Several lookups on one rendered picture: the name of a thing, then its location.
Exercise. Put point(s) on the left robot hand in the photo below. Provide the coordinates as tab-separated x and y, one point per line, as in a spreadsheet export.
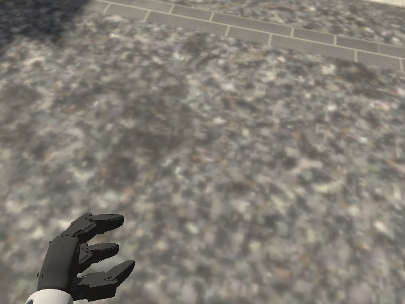
69	254

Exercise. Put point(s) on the left robot forearm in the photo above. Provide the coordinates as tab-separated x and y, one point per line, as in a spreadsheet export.
50	296

